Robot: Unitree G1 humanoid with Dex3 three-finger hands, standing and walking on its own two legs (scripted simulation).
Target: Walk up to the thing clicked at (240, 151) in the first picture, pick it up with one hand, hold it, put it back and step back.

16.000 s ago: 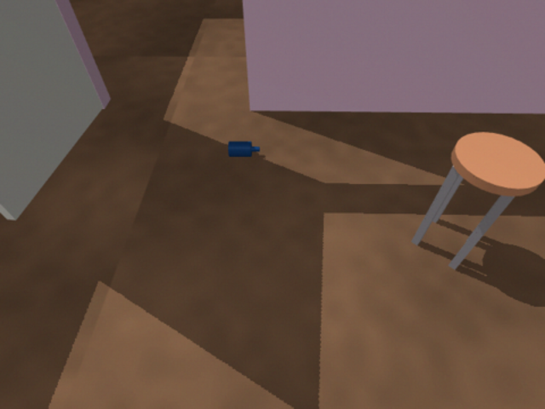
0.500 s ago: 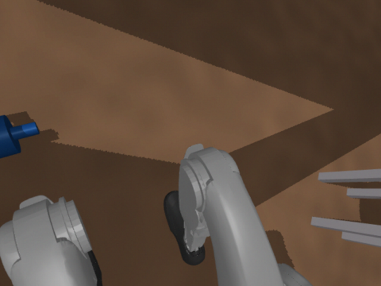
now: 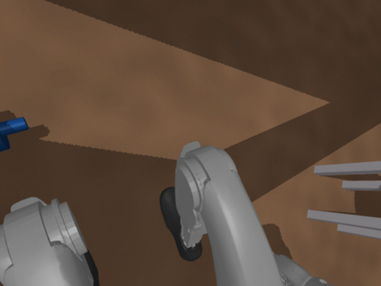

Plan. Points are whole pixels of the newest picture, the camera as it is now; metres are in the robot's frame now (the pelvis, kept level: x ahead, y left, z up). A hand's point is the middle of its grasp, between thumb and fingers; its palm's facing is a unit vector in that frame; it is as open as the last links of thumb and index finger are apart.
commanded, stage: close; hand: left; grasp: from above
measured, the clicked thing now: out of the picture +0.45 +0.27 -0.25
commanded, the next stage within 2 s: settle in 0.90 s
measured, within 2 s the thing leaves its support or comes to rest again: leaves its support in 1.30 s
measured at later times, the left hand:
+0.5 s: hand out of the picture +0.43 +0.29 -0.24, palm faces -0.46 -0.13 -0.88, open 11.0 cm
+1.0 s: hand out of the picture +0.43 +0.29 -0.24, palm faces -0.46 -0.14 -0.88, open 10.9 cm
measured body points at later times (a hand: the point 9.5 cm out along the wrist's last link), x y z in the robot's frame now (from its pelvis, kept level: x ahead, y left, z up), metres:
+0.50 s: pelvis +0.00 +0.00 +0.00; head +0.26 +0.11 +0.35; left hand +0.45 +0.29 -0.19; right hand +0.04 -0.26 -0.06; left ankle +0.06 +0.13 -0.26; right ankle +0.12 -0.13 -0.26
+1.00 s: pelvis +0.00 +0.00 +0.01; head +0.27 +0.11 +0.35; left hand +0.45 +0.29 -0.19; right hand +0.04 -0.26 -0.05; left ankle +0.06 +0.13 -0.26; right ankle +0.12 -0.13 -0.26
